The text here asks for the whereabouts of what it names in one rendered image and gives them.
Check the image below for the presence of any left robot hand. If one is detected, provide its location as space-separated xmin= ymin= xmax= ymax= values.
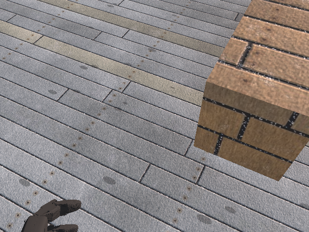
xmin=21 ymin=199 xmax=81 ymax=232

